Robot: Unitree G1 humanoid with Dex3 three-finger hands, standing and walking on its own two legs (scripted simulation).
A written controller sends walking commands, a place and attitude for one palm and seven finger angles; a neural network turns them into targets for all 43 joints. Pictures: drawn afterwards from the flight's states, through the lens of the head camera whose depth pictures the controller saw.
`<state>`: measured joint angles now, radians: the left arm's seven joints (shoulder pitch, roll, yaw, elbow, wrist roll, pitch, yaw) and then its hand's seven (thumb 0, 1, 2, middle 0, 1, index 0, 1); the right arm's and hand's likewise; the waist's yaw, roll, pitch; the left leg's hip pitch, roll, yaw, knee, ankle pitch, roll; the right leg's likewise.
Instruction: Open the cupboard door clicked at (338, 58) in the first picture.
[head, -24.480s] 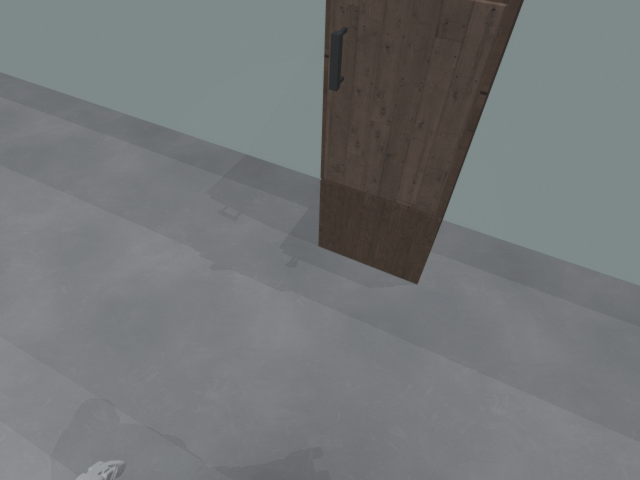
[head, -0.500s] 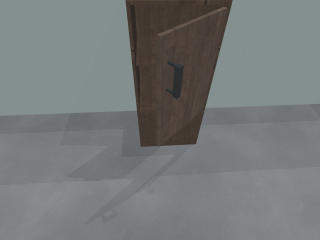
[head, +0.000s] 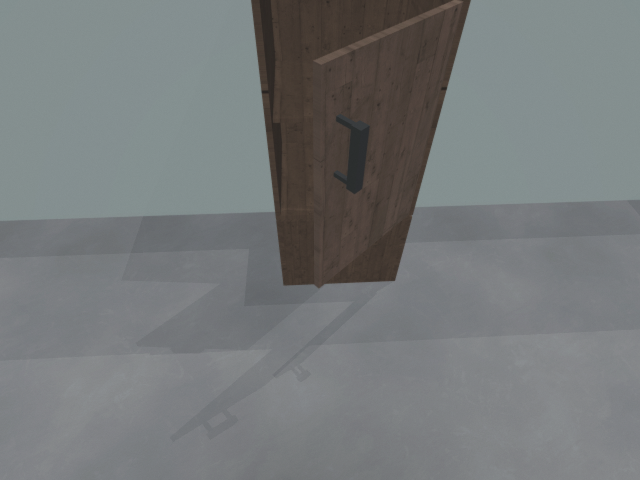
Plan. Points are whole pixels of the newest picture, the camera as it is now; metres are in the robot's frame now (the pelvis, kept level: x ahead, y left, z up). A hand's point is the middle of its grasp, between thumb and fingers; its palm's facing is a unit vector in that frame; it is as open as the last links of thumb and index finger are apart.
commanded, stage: look to check the result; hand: left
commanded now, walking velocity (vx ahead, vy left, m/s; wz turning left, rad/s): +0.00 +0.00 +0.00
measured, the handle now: (348, 154) +0.64 -0.02 +0.04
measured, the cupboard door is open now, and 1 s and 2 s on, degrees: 41 41 41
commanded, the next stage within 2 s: walk to a spot facing it in 0.14 s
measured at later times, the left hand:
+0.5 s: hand out of the picture +0.00 +0.17 -0.18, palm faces +0.00 -0.98 -0.19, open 7.4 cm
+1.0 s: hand out of the picture +0.11 +0.15 -0.16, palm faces -0.27 -0.92 -0.28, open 7.4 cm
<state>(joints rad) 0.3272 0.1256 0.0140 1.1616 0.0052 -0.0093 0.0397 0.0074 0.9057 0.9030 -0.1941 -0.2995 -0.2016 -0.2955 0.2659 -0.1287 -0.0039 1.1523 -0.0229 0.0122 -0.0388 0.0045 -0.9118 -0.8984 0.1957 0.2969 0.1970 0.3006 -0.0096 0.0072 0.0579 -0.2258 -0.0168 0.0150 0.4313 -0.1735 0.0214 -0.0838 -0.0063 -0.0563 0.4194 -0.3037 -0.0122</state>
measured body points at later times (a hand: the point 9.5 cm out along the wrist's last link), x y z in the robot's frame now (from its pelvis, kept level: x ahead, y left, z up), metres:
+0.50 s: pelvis +0.01 -0.01 -0.01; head +0.04 -0.01 +0.44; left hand +0.00 +0.22 -0.16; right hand +0.01 -0.24 -0.17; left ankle +0.04 +0.11 -0.74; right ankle -0.05 -0.11 -0.74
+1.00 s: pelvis +0.00 -0.03 +0.00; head +0.06 -0.07 +0.44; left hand +0.12 +0.20 -0.14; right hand +0.03 -0.31 -0.15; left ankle +0.03 +0.13 -0.67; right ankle -0.04 -0.10 -0.74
